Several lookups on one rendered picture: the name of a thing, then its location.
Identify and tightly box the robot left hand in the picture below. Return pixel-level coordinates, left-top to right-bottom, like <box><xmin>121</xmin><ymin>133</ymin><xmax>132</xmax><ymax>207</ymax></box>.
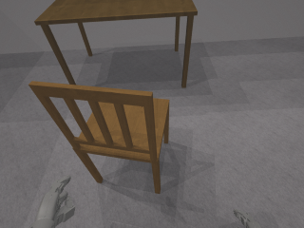
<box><xmin>35</xmin><ymin>175</ymin><xmax>76</xmax><ymax>227</ymax></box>

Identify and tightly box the robot left forearm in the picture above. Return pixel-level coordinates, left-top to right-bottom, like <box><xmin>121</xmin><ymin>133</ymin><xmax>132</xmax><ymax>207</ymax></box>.
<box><xmin>29</xmin><ymin>218</ymin><xmax>55</xmax><ymax>228</ymax></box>

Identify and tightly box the table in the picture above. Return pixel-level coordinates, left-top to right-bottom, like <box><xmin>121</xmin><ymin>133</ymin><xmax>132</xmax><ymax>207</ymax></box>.
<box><xmin>34</xmin><ymin>0</ymin><xmax>198</xmax><ymax>88</ymax></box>

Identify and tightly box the robot right hand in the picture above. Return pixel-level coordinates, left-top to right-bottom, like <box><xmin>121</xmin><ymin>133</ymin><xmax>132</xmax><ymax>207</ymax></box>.
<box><xmin>233</xmin><ymin>209</ymin><xmax>261</xmax><ymax>228</ymax></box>

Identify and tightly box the chair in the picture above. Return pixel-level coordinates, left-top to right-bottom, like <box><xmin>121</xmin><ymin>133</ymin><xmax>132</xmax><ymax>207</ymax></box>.
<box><xmin>28</xmin><ymin>81</ymin><xmax>170</xmax><ymax>194</ymax></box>

